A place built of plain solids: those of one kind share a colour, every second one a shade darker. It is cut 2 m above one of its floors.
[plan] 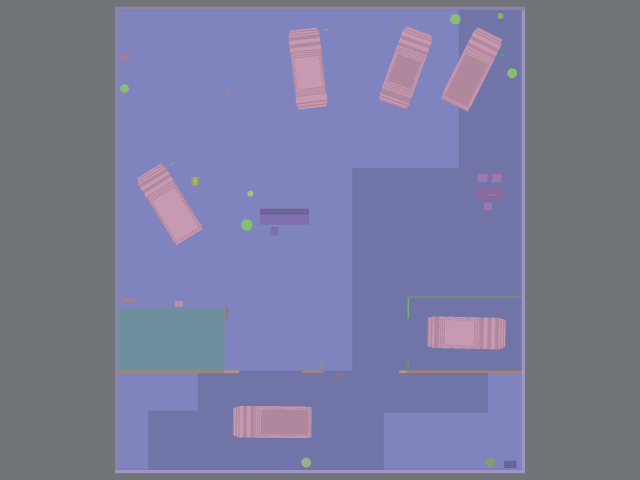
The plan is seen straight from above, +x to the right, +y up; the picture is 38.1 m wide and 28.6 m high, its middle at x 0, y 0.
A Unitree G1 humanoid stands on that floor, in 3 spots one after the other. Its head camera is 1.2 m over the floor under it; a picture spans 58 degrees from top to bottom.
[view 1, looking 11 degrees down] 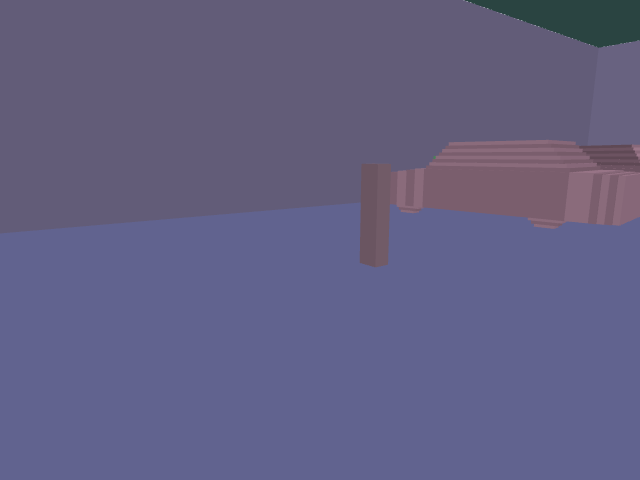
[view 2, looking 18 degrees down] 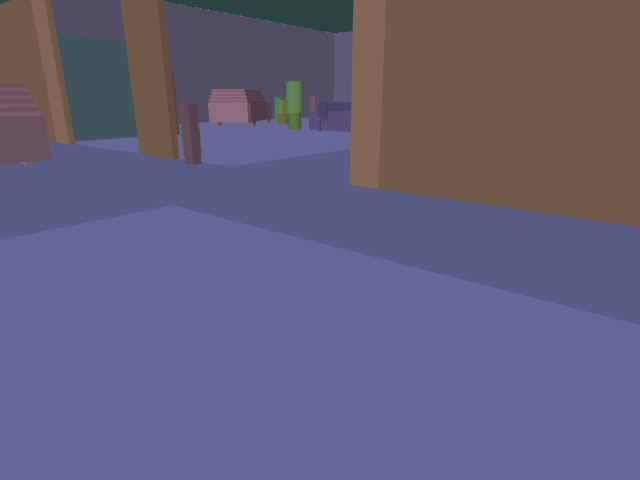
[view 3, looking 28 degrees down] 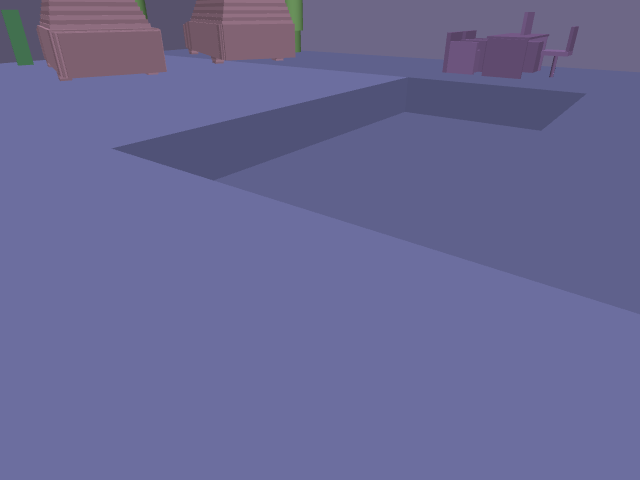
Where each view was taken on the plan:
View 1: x -8.88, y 5.30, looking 53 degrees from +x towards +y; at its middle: floor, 6.29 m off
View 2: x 8.34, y -13.10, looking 129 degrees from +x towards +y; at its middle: floor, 3.88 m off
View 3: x -0.18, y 0.12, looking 37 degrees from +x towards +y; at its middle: floor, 2.56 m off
